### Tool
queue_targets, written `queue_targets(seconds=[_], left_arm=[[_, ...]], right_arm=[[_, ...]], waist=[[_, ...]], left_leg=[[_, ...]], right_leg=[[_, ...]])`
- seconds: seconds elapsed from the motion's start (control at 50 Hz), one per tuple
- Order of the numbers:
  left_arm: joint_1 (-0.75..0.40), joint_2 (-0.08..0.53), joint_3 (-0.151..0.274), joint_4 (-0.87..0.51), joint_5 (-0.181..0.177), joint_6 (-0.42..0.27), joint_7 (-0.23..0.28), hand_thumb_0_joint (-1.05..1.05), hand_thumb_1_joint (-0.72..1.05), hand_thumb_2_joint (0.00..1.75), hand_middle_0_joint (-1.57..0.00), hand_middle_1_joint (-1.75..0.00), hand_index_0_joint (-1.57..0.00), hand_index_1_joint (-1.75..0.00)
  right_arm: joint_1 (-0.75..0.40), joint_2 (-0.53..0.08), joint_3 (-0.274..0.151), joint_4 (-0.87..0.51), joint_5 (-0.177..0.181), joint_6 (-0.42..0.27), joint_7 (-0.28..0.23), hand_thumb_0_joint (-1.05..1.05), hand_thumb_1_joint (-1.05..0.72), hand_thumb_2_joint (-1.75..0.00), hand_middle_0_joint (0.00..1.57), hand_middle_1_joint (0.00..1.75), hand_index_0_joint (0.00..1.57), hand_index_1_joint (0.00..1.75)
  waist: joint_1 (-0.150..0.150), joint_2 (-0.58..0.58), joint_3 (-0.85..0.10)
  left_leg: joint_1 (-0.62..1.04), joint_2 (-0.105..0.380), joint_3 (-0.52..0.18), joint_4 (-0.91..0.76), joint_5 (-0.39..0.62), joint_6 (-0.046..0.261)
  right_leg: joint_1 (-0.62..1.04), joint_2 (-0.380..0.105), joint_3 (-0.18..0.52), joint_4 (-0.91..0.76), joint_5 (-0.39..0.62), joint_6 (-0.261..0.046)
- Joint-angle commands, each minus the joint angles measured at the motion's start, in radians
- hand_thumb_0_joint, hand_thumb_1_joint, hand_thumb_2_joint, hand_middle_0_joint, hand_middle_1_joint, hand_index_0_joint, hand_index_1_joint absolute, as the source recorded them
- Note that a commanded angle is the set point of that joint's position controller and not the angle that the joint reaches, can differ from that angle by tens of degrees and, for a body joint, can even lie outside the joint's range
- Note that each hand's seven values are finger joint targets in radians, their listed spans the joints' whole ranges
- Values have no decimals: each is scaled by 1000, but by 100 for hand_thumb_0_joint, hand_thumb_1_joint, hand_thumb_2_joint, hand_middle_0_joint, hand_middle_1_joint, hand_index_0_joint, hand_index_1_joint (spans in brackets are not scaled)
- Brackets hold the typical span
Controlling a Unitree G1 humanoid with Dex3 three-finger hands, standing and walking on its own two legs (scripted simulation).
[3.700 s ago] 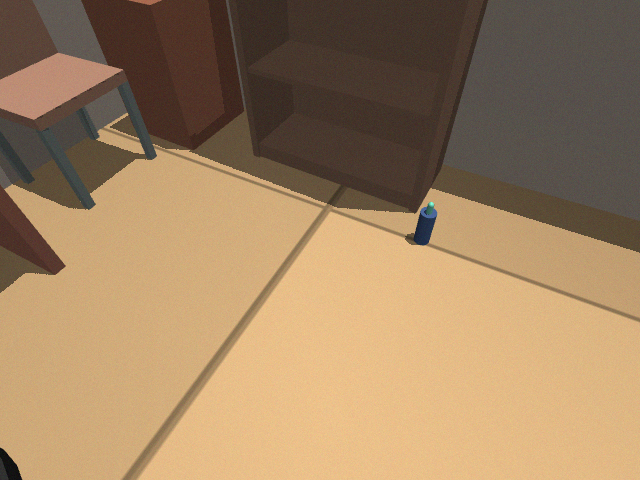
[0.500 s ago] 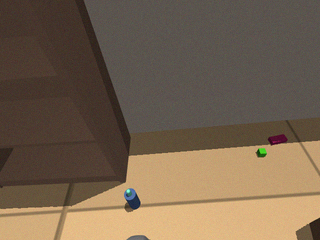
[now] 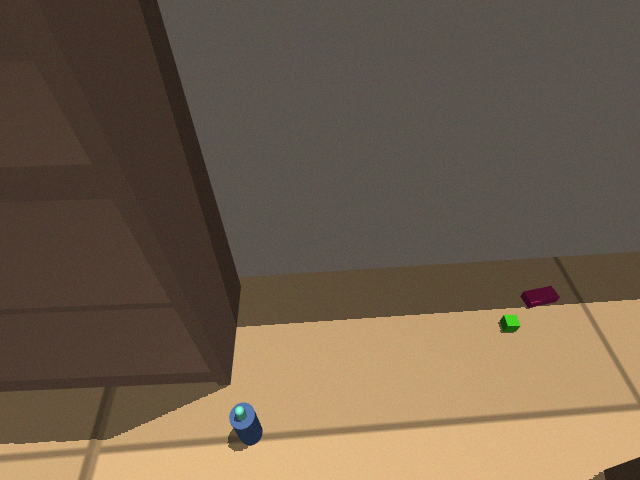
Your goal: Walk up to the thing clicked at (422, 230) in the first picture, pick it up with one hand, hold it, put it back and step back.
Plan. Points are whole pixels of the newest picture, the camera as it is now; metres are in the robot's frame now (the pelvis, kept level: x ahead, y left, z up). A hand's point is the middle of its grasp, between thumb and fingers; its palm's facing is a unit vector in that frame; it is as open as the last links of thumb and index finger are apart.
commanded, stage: walk up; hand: left
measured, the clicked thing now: (245, 421) +0.38 +0.22 -0.64
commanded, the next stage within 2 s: stand in 1.20 s
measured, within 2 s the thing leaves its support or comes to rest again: neither
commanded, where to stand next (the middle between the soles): +0.06 +0.02 m, yaw +2 degrees
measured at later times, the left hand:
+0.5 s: hand out of the picture +0.13 +0.27 -0.12, palm faces -0.02 -0.94 -0.35, open 7.3 cm
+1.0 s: hand out of the picture +0.11 +0.26 -0.13, palm faces +0.00 -0.94 -0.34, open 7.3 cm
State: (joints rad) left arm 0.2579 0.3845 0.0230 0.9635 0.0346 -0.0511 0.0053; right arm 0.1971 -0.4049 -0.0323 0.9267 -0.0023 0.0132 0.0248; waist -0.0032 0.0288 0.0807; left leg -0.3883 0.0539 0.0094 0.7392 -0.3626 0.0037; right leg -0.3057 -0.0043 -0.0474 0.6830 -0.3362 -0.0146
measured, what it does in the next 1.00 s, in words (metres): stands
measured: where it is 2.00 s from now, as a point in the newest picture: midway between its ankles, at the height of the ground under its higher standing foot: outside the picture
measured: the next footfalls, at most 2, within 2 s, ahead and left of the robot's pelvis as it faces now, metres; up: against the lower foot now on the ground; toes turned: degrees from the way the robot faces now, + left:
none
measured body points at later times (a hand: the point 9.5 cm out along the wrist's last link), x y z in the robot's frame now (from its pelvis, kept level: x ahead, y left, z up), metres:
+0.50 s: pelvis +0.03 +0.01 +0.03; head +0.03 +0.01 +0.48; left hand +0.13 +0.32 -0.10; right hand +0.13 -0.29 -0.10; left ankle +0.05 +0.13 -0.72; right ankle +0.02 -0.12 -0.72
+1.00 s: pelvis +0.04 +0.01 +0.03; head +0.04 +0.01 +0.48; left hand +0.11 +0.31 -0.10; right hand +0.11 -0.29 -0.11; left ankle +0.05 +0.13 -0.72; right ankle +0.02 -0.12 -0.72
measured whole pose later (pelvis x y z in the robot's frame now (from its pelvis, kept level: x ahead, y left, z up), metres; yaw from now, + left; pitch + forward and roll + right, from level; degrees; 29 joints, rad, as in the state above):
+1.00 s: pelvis +0.04 +0.01 +0.03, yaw +1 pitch -2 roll +0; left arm 0.09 0.35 0.01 1.16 0.02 -0.01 -0.01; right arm 0.10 -0.35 0.00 1.16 -0.01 0.00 0.01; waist -0.01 0.01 0.05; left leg -0.16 0.01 -0.01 0.37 -0.17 -0.01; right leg -0.07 -0.03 -0.06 0.33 -0.22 0.01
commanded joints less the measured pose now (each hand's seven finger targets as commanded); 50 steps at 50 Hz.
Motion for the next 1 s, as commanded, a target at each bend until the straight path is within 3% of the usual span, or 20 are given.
queue_targets(seconds=[0.0,0.04,0.06,0.08,0.1,0.16,0.22,0.4,0.54,0.68,0.98], left_arm=[[-108,264,59,-68,-17,-30,18,0,90,90,-20,-30,-20,-30],[-123,237,46,-54,-23,-24,13,0,90,90,-20,-30,-20,-30],[-116,220,40,-45,-30,-19,10,0,90,90,-20,-30,-20,-30],[-84,211,38,-33,-36,-13,9,0,90,90,-20,-30,-20,-30],[-74,211,37,-14,-36,-11,10,0,90,90,-20,-30,-20,-30],[-122,215,34,11,-36,-10,11,0,90,90,-20,-30,-20,-30],[-126,205,26,40,-43,-6,11,0,90,90,-20,-30,-20,-30],[-225,188,14,96,-35,6,3,0,90,90,-20,-30,-20,-30],[-242,190,22,127,-29,3,2,0,90,90,-20,-30,-20,-30],[-241,182,23,138,-29,8,1,0,90,90,-20,-30,-20,-30],[-232,177,34,134,-22,14,2,0,90,90,-20,-30,-20,-30]], right_arm=[[-32,-164,-30,-27,10,-35,-19,0,-90,-90,20,30,20,30],[7,-169,-32,18,10,-52,-21,0,-90,-90,20,30,20,30],[-8,-197,-39,21,4,-57,-22,0,-90,-90,20,30,20,30],[-51,-217,-35,18,3,-61,-19,0,-90,-90,20,30,20,30],[-76,-223,-29,25,9,-61,-16,0,-90,-90,20,30,20,30],[-91,-196,-15,60,9,-56,-18,0,-90,-90,20,30,20,30],[-114,-192,-10,88,10,-57,-20,0,-90,-90,20,30,20,30],[-173,-177,-3,145,4,-48,-19,0,-90,-90,20,30,20,30],[-178,-169,-5,164,2,-49,-20,0,-90,-90,20,30,20,30],[-184,-162,-3,168,-2,-45,-22,0,-90,-90,20,30,20,30],[-155,-160,-5,170,-4,-41,-26,0,-90,-90,20,30,20,30]], waist=[[-19,-106,-30],[-35,-130,-100],[-23,-97,-130],[10,-58,-135],[23,-38,-134],[8,-28,-124],[19,7,-155],[8,4,-98],[0,-32,-133],[4,-18,-103],[-1,-22,-108]], left_leg=[[10,-3,-42,-50,-81,25],[186,14,-47,-191,247,34],[214,55,-130,-220,321,56],[188,94,-173,-241,311,77],[157,111,-186,-237,326,90],[157,72,-128,-262,349,58],[200,77,-128,-283,409,58],[189,74,-134,-417,240,37],[260,64,-98,-402,358,28],[253,61,-100,-427,319,23],[233,59,-108,-433,321,22]], right_leg=[[9,-264,311,-281,162,-174],[-6,-182,171,-182,347,-88],[-8,-132,128,-156,321,-51],[18,-87,96,-162,202,-30],[75,-78,84,-178,149,-24],[120,-105,102,-202,233,-38],[150,-107,89,-215,279,-33],[184,-109,86,-345,154,-14],[213,-123,81,-390,249,-5],[197,-122,81,-410,200,1],[236,-122,72,-423,203,2]])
